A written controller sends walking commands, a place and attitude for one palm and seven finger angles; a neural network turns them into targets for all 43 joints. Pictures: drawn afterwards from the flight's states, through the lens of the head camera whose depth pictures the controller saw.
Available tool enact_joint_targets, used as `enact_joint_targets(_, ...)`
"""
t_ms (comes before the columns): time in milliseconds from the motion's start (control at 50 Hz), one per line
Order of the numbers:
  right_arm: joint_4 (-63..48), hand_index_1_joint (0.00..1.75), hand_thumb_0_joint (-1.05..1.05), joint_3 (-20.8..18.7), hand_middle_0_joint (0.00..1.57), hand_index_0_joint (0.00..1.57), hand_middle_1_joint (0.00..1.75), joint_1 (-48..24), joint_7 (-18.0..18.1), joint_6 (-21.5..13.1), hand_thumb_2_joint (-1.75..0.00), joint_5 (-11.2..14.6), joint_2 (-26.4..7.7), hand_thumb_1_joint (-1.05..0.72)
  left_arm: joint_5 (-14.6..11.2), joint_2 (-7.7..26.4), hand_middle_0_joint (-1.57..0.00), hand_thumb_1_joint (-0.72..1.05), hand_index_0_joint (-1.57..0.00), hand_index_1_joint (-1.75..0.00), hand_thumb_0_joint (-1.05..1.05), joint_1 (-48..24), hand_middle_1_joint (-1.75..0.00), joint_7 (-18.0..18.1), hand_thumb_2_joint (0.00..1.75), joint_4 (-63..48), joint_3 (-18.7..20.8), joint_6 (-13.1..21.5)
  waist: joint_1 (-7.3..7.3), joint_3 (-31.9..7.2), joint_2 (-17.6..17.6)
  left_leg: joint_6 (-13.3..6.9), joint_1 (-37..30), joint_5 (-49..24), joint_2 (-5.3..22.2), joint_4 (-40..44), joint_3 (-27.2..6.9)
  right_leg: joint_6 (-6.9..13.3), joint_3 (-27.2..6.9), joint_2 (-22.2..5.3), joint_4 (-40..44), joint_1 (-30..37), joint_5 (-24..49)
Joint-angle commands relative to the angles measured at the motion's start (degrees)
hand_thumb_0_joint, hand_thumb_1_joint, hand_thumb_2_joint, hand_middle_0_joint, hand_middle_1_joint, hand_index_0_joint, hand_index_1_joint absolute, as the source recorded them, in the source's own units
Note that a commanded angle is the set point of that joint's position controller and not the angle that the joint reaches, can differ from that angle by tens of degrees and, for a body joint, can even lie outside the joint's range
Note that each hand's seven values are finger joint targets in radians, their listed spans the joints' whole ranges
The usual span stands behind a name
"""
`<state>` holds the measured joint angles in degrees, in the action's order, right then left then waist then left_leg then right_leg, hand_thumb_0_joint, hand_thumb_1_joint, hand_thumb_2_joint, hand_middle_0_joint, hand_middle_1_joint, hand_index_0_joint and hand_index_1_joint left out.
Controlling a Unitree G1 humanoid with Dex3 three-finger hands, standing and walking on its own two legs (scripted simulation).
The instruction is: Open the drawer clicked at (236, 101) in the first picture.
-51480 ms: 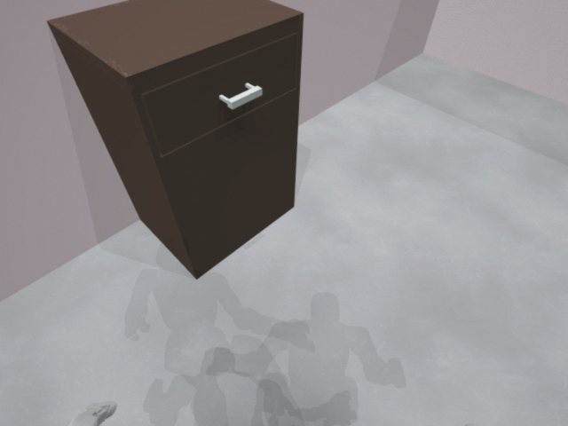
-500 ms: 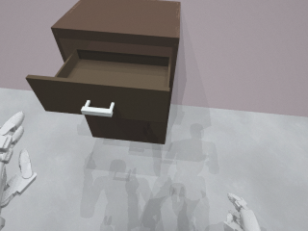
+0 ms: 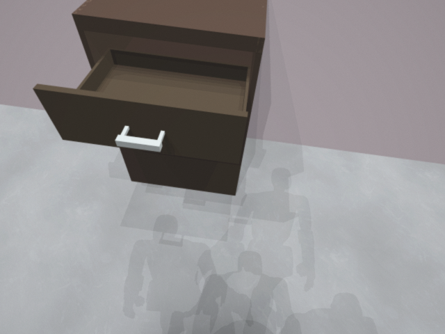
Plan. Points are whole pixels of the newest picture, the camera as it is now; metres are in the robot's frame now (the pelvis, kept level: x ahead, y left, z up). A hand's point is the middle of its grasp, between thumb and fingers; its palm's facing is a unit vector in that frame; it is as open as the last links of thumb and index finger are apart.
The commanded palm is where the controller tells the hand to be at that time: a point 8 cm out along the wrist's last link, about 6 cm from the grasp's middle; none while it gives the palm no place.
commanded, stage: let the arm hang, fingers relaxed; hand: left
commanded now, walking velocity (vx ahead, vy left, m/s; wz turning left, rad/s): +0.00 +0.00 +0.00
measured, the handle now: (141, 137) +0.56 +0.24 -0.05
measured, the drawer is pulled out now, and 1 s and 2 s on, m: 0.29 0.29 0.29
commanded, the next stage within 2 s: look to check the result in 0.72 s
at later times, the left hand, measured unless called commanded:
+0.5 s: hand out of the picture +0.00 +0.15 -0.17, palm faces +0.02 -0.99 -0.16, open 7.4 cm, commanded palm none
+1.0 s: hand out of the picture +0.00 +0.14 -0.17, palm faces +0.03 -0.98 -0.18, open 7.4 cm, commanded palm none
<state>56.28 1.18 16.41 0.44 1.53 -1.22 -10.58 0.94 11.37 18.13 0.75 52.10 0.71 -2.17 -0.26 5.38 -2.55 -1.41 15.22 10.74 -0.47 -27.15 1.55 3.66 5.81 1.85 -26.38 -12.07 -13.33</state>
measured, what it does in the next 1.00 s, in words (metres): stands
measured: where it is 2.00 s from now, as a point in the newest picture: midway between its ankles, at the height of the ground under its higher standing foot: outside the picture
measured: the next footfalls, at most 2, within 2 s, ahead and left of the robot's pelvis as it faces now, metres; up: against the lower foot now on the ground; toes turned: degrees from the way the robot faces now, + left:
none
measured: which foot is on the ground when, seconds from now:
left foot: down 0.00-1.00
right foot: down 0.00-1.00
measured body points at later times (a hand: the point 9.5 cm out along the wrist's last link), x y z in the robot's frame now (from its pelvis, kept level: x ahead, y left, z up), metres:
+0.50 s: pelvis +0.01 -0.01 +0.00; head +0.01 -0.01 +0.45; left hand +0.00 +0.20 -0.16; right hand -0.02 -0.20 -0.16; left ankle +0.04 +0.10 -0.74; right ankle +0.01 -0.08 -0.74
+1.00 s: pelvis +0.02 -0.02 +0.00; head +0.04 -0.03 +0.45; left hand +0.00 +0.19 -0.15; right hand -0.02 -0.21 -0.16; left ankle +0.04 +0.10 -0.74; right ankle +0.01 -0.08 -0.74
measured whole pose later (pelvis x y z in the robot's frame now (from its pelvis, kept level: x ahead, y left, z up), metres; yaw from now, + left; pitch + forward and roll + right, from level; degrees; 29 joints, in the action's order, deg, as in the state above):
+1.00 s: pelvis +0.02 -0.02 +0.00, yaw -1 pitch -2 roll +0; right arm 65.1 0.3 18.7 2.3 0.2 -0.9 -5.7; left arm 0.4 6.4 18.6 2.0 64.9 0.6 0.5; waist -0.5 3.7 0.7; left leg 0.1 10.1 10.8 0.7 -23.0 2.1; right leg 4.9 4.8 3.4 -22.1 -7.3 -13.1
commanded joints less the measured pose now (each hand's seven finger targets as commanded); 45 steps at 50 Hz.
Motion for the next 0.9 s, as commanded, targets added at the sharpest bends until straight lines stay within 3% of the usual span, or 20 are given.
enact_joint_targets(0,-1.4,0.30,0.00,-2.0,0.20,0.20,0.30,1.0,1.1,-1.2,-0.90,0.3,-4.9,-0.90,-0.4,6.4,-0.20,0.90,-0.20,-0.30,0.00,2.2,-0.30,0.5,0.90,1.6,1.5,2.4,0.22,-4.5,7.5,-0.8,-2.1,2.0,5.4,7.2,-6.7,0.4,-9.6,-7.0,8.7,2.3,-1.0)
enact_joint_targets(120,3.3,0.30,0.00,-1.8,0.20,0.20,0.30,5.2,1.5,-1.1,-0.90,0.4,-3.2,-0.90,-0.6,4.3,-0.20,0.90,-0.20,-0.30,0.00,2.9,-0.30,0.7,0.90,7.5,0.7,2.6,-0.29,-2.1,3.0,-1.0,-3.5,1.0,5.5,7.4,-5.7,0.5,-9.4,-7.3,10.5,0.3,-2.9)
enact_joint_targets(280,6.3,0.30,0.00,-1.7,0.20,0.20,0.30,7.1,1.6,-0.8,-0.90,0.2,-1.1,-0.90,-0.6,2.5,-0.20,0.90,-0.20,-0.30,0.00,4.1,-0.30,1.2,0.90,10.5,0.6,2.4,-0.31,2.1,0.4,-1.0,-2.9,3.1,4.9,8.0,-5.0,0.3,-9.9,-7.0,11.6,-2.9,-7.4)
enact_joint_targets(540,7.9,0.30,0.00,-1.6,0.20,0.20,0.30,7.8,2.0,-1.5,-0.90,0.2,1.6,-0.90,-0.6,0.9,-0.20,0.90,-0.20,-0.30,0.00,4.3,-0.30,1.6,0.90,11.1,0.8,3.0,-0.04,1.0,4.2,-0.6,-3.1,-1.7,5.0,7.5,-4.1,0.2,-9.7,-7.0,10.5,0.1,0.2)
enact_joint_targets(740,8.1,0.30,0.00,-1.7,0.20,0.20,0.30,8.2,2.1,-1.3,-0.90,0.2,1.6,-0.90,-0.6,0.3,-0.20,0.90,-0.20,-0.30,0.00,4.3,-0.30,1.6,0.90,11.5,0.8,3.0,-0.26,2.2,3.7,-0.4,-3.8,-1.1,5.0,7.3,-3.8,0.2,-9.8,-7.1,11.5,-0.5,-0.7)
enact_joint_targets(880,8.0,0.30,0.00,-1.7,0.20,0.20,0.30,7.9,2.3,-1.6,-0.90,0.3,1.2,-0.90,-0.7,0.3,-0.20,0.90,-0.20,-0.30,0.00,4.8,-0.30,1.7,0.90,11.8,1.0,3.2,-0.14,0.0,2.7,-0.4,-5.2,-3.3,5.3,7.2,-3.7,0.1,-9.7,-7.3,11.0,1.4,2.8)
